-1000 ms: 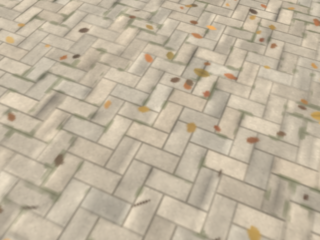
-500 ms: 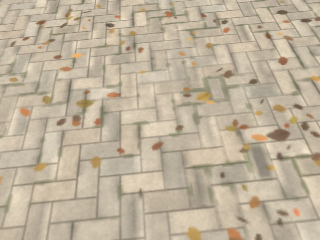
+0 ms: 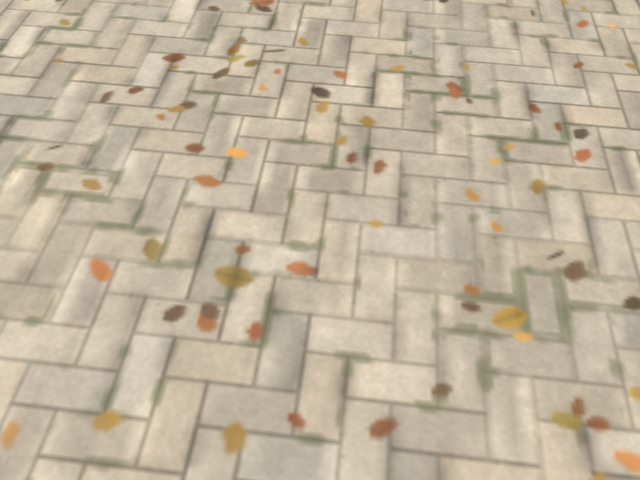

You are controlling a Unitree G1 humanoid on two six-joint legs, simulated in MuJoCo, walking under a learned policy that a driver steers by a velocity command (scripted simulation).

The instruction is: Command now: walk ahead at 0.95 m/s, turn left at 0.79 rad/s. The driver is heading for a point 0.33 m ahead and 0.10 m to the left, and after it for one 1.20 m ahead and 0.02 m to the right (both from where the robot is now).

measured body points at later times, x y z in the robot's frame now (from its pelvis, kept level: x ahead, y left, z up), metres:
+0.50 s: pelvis +0.47 +0.01 +0.01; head +0.49 +0.02 +0.46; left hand +0.37 +0.30 -0.10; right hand +0.75 -0.18 -0.07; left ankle +0.41 +0.10 -0.64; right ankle +0.48 -0.12 -0.73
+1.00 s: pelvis +0.91 +0.19 +0.00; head +0.93 +0.19 +0.45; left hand +1.07 +0.48 -0.08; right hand +0.90 -0.11 -0.12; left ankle +0.75 +0.25 -0.73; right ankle +1.08 +0.10 -0.65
